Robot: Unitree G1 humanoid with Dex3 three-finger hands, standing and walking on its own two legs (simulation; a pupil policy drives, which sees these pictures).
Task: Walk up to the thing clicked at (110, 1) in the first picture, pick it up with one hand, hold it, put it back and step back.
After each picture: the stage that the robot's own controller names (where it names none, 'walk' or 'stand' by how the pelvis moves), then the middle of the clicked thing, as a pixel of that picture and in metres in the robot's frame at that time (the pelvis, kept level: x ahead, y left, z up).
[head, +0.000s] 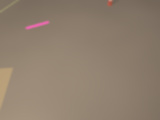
stand; (110, 1) +2.34 -0.44 -0.72
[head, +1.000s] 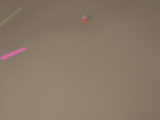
walk; (84, 18) +2.24 +0.08 -0.69
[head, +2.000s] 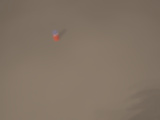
walk; (55, 35) +1.55 +0.42 -0.71
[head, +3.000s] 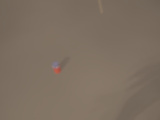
walk; (56, 67) +1.06 +0.38 -0.72
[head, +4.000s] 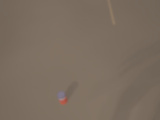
walk; (62, 97) +0.68 +0.28 -0.71
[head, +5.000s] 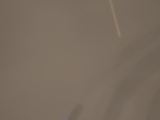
stand; out of the picture +0.45 +0.22 -0.71
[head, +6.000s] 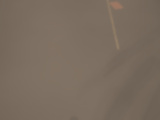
stand; out of the picture +0.39 +0.18 -0.72
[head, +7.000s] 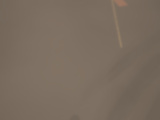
stand; out of the picture +0.38 +0.19 -0.72
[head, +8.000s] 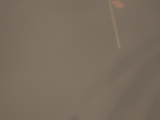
stand; out of the picture +0.39 +0.20 -0.73
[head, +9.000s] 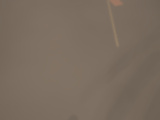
stand; out of the picture +0.38 +0.21 -0.73
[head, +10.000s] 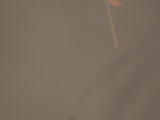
stand; out of the picture +0.37 +0.21 -0.73
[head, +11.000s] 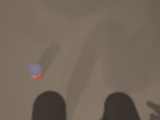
go down; (36, 71) +0.43 +0.23 -0.41
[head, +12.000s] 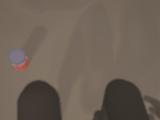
go down; (19, 60) +0.44 +0.26 -0.30
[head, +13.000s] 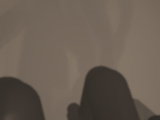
close in; out of the picture +0.42 +0.30 -0.22
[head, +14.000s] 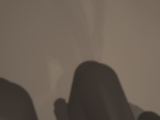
close; out of the picture +0.42 +0.31 -0.22
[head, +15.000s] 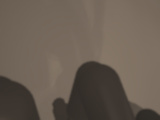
lift; out of the picture +0.40 +0.31 -0.22
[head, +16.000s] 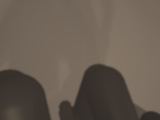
lift; out of the picture +0.35 +0.27 -0.22
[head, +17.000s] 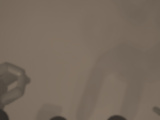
close; out of the picture +0.25 +0.28 -0.50
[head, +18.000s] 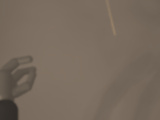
go down; out of the picture +0.21 +0.29 -0.70
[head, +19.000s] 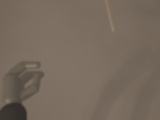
hold; out of the picture +0.19 +0.29 -0.70
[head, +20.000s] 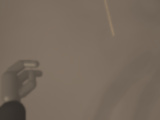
stand; out of the picture +0.18 +0.29 -0.70
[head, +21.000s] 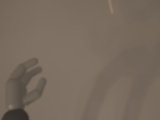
stand; out of the picture +0.17 +0.28 -0.63
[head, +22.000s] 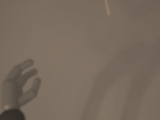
stand; out of the picture +0.14 +0.29 -0.65
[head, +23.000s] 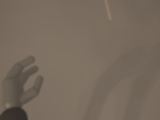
stand; out of the picture +0.12 +0.28 -0.65
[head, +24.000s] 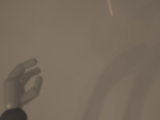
stand; out of the picture +0.10 +0.28 -0.64
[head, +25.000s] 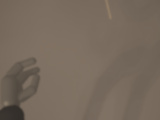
stand; out of the picture +0.09 +0.27 -0.65
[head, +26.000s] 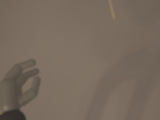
stand; out of the picture +0.08 +0.28 -0.64
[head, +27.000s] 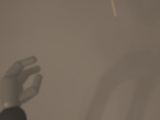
stand; out of the picture +0.08 +0.28 -0.63
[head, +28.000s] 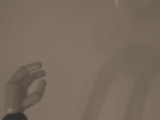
stand; out of the picture +0.07 +0.28 -0.60
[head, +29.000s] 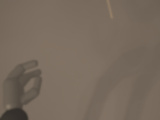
stand; out of the picture +0.06 +0.27 -0.65
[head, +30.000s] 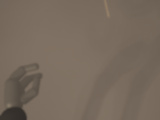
stand; out of the picture +0.05 +0.28 -0.67
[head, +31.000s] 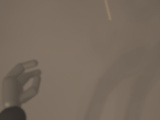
stand; out of the picture +0.05 +0.28 -0.65
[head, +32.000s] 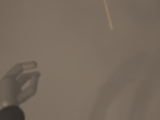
stand; out of the picture +0.04 +0.28 -0.67
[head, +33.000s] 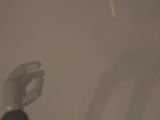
stand; out of the picture +0.05 +0.28 -0.64
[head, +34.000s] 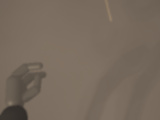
stand; out of the picture +0.04 +0.27 -0.67
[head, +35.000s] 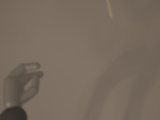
close; out of the picture +0.03 +0.28 -0.65
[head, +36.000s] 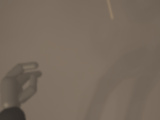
close; out of the picture +0.03 +0.27 -0.65
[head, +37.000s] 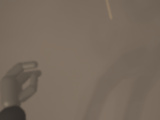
close; out of the picture +0.03 +0.28 -0.65
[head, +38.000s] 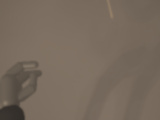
close; out of the picture +0.02 +0.27 -0.65
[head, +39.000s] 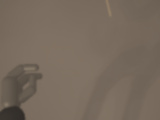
close; out of the picture +0.02 +0.28 -0.64
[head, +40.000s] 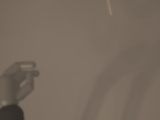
close; out of the picture +0.01 +0.27 -0.65
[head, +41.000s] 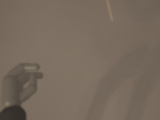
close; out of the picture +0.01 +0.27 -0.66
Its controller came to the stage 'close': yes
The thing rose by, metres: 0.28
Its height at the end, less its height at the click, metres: -0.02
